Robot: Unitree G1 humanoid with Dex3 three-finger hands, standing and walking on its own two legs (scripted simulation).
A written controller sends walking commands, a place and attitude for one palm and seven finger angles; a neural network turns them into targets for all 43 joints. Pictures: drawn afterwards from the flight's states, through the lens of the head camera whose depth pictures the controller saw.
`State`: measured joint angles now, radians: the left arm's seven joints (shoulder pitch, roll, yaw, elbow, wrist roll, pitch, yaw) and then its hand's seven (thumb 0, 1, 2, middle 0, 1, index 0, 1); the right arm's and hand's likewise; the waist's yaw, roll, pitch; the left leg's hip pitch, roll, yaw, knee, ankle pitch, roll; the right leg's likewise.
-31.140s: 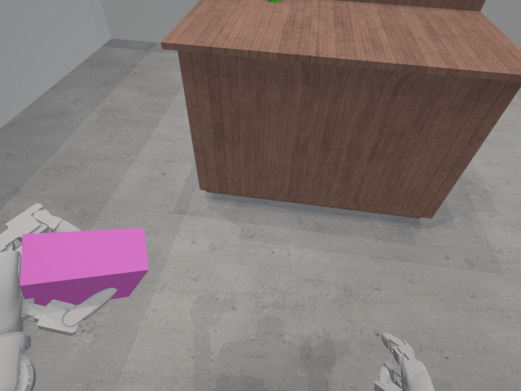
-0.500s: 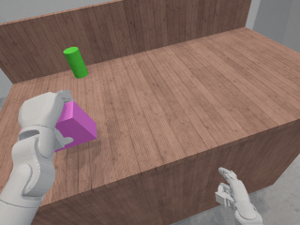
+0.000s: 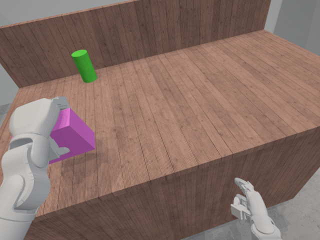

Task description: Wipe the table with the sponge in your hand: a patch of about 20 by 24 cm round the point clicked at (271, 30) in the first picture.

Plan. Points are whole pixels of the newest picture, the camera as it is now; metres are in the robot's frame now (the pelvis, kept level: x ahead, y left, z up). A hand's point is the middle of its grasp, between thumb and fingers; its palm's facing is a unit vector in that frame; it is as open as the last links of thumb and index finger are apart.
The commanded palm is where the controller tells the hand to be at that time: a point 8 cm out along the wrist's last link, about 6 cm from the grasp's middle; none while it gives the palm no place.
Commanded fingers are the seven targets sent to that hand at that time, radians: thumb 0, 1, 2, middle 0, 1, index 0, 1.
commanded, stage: move the sponge above the wiping area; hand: left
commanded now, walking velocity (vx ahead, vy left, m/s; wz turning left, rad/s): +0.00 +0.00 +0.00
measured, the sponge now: (62, 141) +0.26 +0.29 +0.15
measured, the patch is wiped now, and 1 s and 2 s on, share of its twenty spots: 0.00 0.00 0.00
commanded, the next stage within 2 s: lower the sponge onto the table in 0.30 s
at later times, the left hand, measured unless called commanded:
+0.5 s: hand (46, 134) +0.25 +0.30 +0.19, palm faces +0.17 -0.08 -0.98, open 9.3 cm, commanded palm +0.20 +0.30 +0.26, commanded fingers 0.00 0.10 1.30 -1.20 -1.60 -1.20 -1.60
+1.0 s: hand (57, 135) +0.26 +0.28 +0.18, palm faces +0.18 -0.12 -0.98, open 9.3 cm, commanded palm +0.21 +0.29 +0.25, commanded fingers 0.00 0.10 1.30 -1.20 -1.60 -1.20 -1.60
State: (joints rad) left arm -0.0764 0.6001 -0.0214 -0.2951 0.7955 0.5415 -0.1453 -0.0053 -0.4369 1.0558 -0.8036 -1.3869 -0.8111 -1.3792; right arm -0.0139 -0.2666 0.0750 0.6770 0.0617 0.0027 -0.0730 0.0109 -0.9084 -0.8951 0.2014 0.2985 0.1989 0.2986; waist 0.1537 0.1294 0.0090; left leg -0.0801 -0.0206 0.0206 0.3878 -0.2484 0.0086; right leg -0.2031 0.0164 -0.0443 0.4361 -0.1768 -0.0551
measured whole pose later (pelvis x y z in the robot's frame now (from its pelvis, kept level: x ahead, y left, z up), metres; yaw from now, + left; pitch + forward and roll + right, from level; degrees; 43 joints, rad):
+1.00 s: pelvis +0.00 +0.01 +0.00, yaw +0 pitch -3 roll +1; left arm -0.05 0.57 -0.03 -0.29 0.79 0.53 -0.13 0.00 -0.44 1.06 -0.80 -1.39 -0.81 -1.38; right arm 0.00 -0.27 0.07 0.66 0.06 -0.01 -0.08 0.01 -0.91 -0.90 0.20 0.30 0.19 0.30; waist 0.15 0.12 0.01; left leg -0.09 -0.03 0.03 0.39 -0.24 0.02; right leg -0.21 0.01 -0.04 0.43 -0.17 -0.05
